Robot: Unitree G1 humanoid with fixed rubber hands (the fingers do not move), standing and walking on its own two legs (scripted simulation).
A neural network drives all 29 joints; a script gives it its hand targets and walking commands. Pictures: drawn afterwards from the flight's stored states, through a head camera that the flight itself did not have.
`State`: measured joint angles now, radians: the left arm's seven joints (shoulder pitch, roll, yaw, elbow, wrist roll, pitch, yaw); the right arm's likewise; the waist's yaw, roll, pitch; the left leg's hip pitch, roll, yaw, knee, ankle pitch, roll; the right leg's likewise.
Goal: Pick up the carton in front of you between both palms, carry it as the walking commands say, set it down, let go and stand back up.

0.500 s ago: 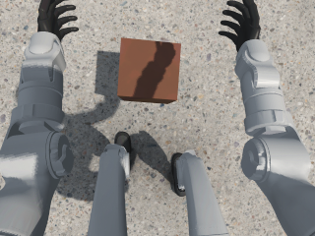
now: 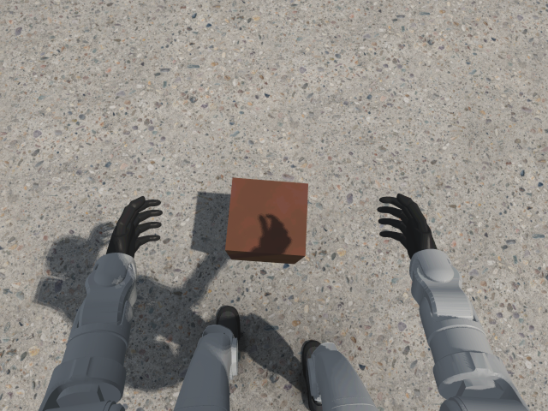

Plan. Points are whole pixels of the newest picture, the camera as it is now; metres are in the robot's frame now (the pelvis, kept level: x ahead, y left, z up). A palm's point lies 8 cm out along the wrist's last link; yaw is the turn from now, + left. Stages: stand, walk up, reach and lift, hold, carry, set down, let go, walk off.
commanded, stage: let go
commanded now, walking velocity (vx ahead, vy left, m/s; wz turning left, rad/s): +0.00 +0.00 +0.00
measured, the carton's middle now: (266, 225) +0.46 +0.00 -0.59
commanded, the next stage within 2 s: stand in 0.80 s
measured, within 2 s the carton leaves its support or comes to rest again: neither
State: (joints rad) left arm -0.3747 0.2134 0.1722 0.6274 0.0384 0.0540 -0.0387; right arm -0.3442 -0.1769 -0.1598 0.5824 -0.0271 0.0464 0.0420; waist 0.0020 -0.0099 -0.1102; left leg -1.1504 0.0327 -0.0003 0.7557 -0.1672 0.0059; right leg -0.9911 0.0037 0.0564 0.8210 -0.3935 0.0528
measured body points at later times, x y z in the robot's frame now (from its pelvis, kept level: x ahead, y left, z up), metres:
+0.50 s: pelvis +0.04 -0.01 +0.06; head +0.07 +0.00 +0.50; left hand +0.20 +0.22 -0.02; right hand +0.21 -0.24 -0.02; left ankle +0.08 +0.12 -0.68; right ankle -0.03 -0.16 -0.68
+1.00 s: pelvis +0.06 -0.03 +0.05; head +0.09 -0.02 +0.50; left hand +0.20 +0.26 -0.04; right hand +0.23 -0.30 -0.04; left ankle +0.08 +0.12 -0.68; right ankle -0.03 -0.16 -0.68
